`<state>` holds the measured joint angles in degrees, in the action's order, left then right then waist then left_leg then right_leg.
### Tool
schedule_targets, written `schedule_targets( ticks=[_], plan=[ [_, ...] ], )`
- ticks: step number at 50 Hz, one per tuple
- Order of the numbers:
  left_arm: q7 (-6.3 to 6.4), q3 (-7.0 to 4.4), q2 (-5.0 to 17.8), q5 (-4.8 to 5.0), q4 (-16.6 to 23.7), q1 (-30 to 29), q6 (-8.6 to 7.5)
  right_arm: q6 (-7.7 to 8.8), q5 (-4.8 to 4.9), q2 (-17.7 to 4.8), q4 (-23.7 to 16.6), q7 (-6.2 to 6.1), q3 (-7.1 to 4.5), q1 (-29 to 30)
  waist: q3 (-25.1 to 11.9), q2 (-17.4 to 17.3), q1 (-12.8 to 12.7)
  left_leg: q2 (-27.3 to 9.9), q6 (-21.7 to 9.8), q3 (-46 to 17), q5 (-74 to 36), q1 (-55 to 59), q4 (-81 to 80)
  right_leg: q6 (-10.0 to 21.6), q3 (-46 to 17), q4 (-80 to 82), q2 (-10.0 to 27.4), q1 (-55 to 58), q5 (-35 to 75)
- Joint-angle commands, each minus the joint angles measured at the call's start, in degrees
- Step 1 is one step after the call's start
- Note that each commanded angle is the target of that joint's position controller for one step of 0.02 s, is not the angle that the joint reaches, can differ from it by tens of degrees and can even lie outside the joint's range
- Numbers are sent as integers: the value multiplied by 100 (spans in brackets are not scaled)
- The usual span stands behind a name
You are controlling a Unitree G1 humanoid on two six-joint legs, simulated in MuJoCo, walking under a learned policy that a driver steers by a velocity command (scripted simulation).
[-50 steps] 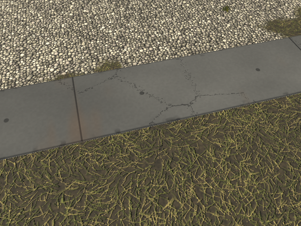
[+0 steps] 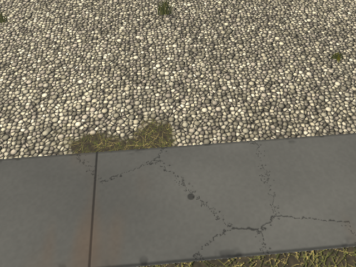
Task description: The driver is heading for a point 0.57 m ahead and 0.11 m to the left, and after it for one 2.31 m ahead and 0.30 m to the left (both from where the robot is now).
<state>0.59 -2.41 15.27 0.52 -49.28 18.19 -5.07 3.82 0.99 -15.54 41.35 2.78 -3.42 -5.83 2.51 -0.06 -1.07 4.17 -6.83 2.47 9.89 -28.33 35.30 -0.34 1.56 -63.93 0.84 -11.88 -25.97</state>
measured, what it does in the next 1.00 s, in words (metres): walks ahead, turning left: right foot, then left foot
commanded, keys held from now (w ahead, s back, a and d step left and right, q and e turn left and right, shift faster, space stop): w+q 0.82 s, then w+e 0.18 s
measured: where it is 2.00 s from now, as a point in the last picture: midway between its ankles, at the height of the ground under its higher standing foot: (114, 145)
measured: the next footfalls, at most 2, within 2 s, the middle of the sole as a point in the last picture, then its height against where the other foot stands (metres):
right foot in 0.40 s outside the picture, level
left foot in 0.92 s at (118, 234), level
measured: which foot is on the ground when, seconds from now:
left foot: down 0.00-0.40, up 0.42-0.90, down 0.92-1.00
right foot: up 0.00-0.38, down 0.40-0.94, up 0.96-1.00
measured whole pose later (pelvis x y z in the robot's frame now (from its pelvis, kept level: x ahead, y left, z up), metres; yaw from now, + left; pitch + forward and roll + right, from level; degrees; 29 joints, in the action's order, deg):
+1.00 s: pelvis +0.49 +0.12 +0.00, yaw +31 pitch +1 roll -1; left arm -0.7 -3.4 17.4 2.6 -49.8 19.1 -3.6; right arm 2.2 0.3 -14.6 35.4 1.9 -2.8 -6.1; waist 3.2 0.3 -2.6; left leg 0.2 -3.4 2.8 11.5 -26.7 36.9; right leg 0.0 0.5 -61.6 3.6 -13.4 -28.5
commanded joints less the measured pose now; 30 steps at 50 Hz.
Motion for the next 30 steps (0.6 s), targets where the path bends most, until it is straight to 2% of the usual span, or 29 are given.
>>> schedule_targets(
  ticks=[1, 2, 3, 5, 7, 9, 11, 14, 17, 18, 19, 20, 21, 22, 23, 24, 25, 26, 28, 30],
  plan=[
    [-71, -102, 755, 119, 897, -523, -457, 46, -11, -824, -129, -95, -267, -1169, -1081, 46, 479, -1817, -1291, -3160, -451, 3603, -1801, 157, -791, -1216, 303, -3332, 380],
    [-14, -162, 814, -35, 881, -598, -408, 55, -15, -623, -233, -104, -209, -826, -827, 159, 279, -1603, -1144, -2695, -987, 2876, -1887, 106, -730, -684, 482, -2955, 565],
    [-10, -191, 806, -97, 895, -502, -325, 47, -62, -566, -331, -122, -175, -664, -654, 75, 94, -1449, -1130, -2477, -1281, 2331, -2048, 51, -727, -474, 557, -2605, 675],
    [-2, -184, 648, -149, 960, -362, -189, 58, -44, -669, -372, -159, -213, -650, -544, -64, -54, -1336, -1185, -2251, -1704, 1773, -2225, -117, -611, 3, 576, -2369, 790],
    [26, -149, 532, -172, 1100, -626, -115, 66, -34, -843, -352, -224, -262, -781, -408, -114, -21, -1192, -1136, -1925, -1947, 1397, -2297, -280, -485, 666, 513, -2371, 1228],
    [29, -103, 424, -180, 1235, -1104, -109, 34, 10, -914, -315, -287, -287, -940, -330, -217, 147, -940, -911, -1669, -1781, 1220, -2231, -341, -420, 1589, 364, -2255, 2062],
    [-8, -61, 329, -148, 1335, -1539, -139, -18, 44, -920, -270, -325, -290, -1128, -343, -356, 348, -765, -699, -1583, -1416, 1161, -2089, -331, -380, 2489, 144, -1945, 2794],
    [-87, -84, 419, -47, 1486, -1988, -192, -78, 76, -932, -183, -343, -290, -1431, -368, -497, 542, -894, -592, -1969, -929, 1426, -1855, -298, -444, 3141, -70, -1708, 3067],
    [-161, -190, 664, -23, 1554, -1987, -274, -140, 71, -882, -162, -376, -276, -1522, -405, -618, 452, -1092, -507, -2569, -661, 1978, -1321, -108, -599, 3579, -152, -1546, 2495],
    [-169, -229, 718, -13, 1528, -1828, -301, -156, 56, -887, -193, -384, -282, -1452, -429, -715, 337, -1112, -458, -2716, -722, 2041, -1143, -12, -578, 3665, -170, -1311, 2259],
    [-153, -289, 780, -12, 1430, -1413, -328, -165, 55, -810, -241, -383, -259, -1326, -553, -768, 87, -977, -346, -2715, -849, 1978, -824, 129, -501, 3917, -170, -742, 2297],
    [-115, -376, 966, -74, 1350, -796, -361, -145, 31, -573, -328, -367, -174, -1228, -1037, -648, -236, -714, -153, -2467, -913, 1664, 19, 399, -775, 3896, 239, 362, 2319],
    [-56, -467, 1337, -129, 1284, 127, -348, -117, -87, -224, -464, -363, -47, -1323, -1862, 183, -516, -256, 111, -1811, 412, 818, 1734, 777, -1884, 3832, 1350, 1899, 2198],
    [-113, -539, 1611, -140, 1041, 440, -261, -65, 128, -142, -606, -350, 2, -2182, -2317, 2228, -78, 226, 378, -1308, 2595, -1172, 3288, 1686, -4569, 4338, 2436, 3262, 815],
    [-118, -410, 968, -40, 1209, 204, -229, -83, 173, -772, -407, -368, -116, -2041, -1717, 1287, -240, -264, 481, -1416, 2241, -1787, 3985, 1521, -4543, 4538, 2350, 2857, -218],
    [-85, -321, 670, -29, 1248, 0, -178, -136, 106, -993, -503, -364, -190, -1400, -1032, 691, -389, -432, 529, -1248, 1661, -1902, 4133, 1255, -3547, 4581, 2084, 2166, -15],
    [-85, -274, 625, -83, 1272, -273, -135, -171, 46, -893, -571, -367, -192, -1129, -659, 284, -271, -610, 570, -1109, 1247, -1691, 4013, 1132, -2862, 4703, 1813, 1448, 671],
    [-85, -243, 533, -99, 1225, -440, -111, -180, 8, -803, -649, -344, -210, -977, -366, 304, -160, -755, 588, -1096, 996, -1600, 3755, 1101, -2374, 4844, 1583, 971, 1139],
    [-79, -223, 458, -120, 1148, -530, -140, -231, 81, -572, -654, -289, -199, -1113, -243, 642, 12, -934, 614, -942, 812, -1202, 3487, 1058, -1630, 5121, 1325, 448, 1644],
    [-86, -272, 579, -95, 1015, -484, -180, -280, 57, -426, -727, -280, -167, -980, -178, 605, 32, -989, 684, -847, 637, -1279, 3207, 1164, -1192, 5300, 1345, 353, 2119]
  ],
)
Velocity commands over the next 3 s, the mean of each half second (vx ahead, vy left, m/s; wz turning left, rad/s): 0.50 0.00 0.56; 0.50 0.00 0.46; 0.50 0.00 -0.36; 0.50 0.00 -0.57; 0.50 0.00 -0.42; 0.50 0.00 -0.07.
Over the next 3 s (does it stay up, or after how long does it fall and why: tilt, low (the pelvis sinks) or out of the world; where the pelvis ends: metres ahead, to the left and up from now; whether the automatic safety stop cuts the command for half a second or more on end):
stays up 1.52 0.39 -0.16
